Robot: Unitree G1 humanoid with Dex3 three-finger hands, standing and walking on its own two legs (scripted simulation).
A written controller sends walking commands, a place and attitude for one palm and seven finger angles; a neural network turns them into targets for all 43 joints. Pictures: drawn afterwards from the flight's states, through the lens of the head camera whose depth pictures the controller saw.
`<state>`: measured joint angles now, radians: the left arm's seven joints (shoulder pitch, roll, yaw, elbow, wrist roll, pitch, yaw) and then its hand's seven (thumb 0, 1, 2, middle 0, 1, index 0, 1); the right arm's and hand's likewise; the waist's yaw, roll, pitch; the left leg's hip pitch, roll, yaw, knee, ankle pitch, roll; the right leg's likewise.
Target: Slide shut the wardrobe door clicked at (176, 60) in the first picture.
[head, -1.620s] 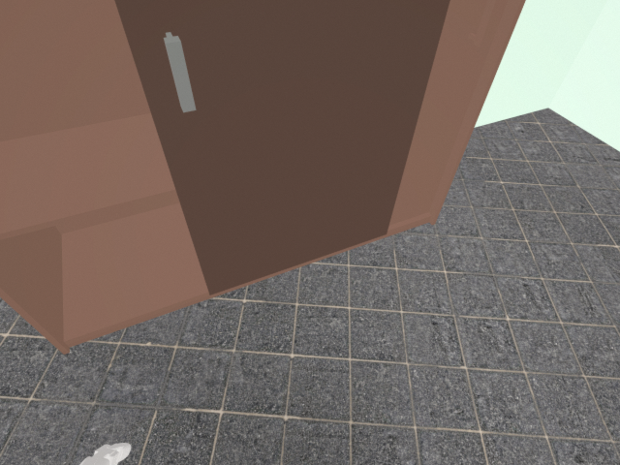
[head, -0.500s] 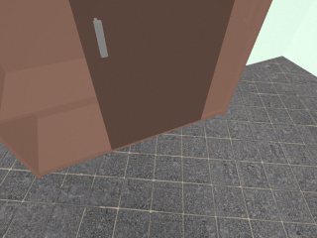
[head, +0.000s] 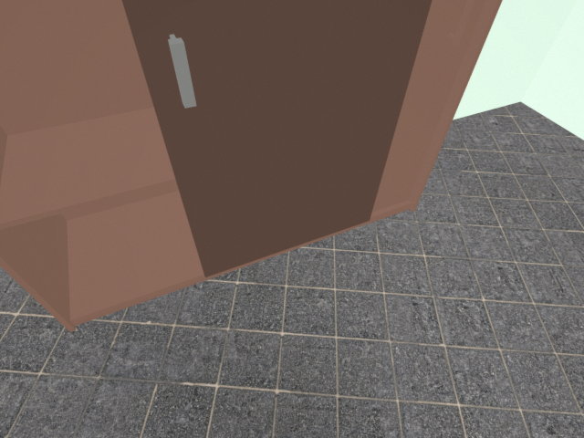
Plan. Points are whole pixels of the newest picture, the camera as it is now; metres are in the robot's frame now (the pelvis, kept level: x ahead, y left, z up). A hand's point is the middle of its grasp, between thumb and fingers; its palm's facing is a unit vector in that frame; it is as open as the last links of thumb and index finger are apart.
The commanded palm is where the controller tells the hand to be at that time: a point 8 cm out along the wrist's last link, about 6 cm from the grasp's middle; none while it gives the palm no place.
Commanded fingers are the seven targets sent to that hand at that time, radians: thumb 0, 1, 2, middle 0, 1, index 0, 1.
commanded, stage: turn to face it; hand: right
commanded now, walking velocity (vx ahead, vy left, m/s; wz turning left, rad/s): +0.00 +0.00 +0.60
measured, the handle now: (181, 70) +0.80 +0.29 +0.11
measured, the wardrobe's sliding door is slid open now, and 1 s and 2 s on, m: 0.49 0.49 0.49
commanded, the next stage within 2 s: take the last steps up to it in 0.76 s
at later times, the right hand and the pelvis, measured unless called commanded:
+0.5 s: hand out of the picture +0.05 -0.17 -0.18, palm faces -0.18 +0.95 -0.25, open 7.4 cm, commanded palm none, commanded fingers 0.00 -0.90 -0.90 0.20 0.30 0.20 0.30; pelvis -0.03 +0.01 -0.02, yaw +13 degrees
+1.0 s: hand out of the picture +0.10 -0.23 -0.17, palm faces -0.37 +0.91 -0.20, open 7.4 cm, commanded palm none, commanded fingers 0.00 -0.90 -0.90 0.20 0.30 0.20 0.30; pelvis -0.03 -0.06 +0.00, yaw +25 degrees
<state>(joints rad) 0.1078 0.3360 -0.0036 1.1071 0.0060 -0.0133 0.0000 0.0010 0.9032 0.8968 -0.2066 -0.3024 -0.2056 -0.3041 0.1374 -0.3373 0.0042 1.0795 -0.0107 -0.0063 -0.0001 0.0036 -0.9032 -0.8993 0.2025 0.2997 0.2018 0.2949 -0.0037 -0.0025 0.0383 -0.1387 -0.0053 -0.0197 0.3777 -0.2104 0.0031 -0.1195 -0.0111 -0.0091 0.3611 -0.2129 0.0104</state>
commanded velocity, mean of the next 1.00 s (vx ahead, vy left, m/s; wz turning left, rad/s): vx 0.05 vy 0.01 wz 0.36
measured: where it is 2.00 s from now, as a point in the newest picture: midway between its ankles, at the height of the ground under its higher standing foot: outside the picture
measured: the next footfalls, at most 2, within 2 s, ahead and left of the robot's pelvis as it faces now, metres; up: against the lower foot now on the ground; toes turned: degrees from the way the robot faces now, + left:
right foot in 0.78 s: +0.04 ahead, -0.13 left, +0.00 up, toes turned +19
left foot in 1.24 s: -0.05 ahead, +0.11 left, +0.00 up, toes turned +33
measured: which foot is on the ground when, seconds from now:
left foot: down 0.00-0.78, up 0.80-1.00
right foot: down 0.00-0.36, up 0.38-0.76, down 0.78-1.00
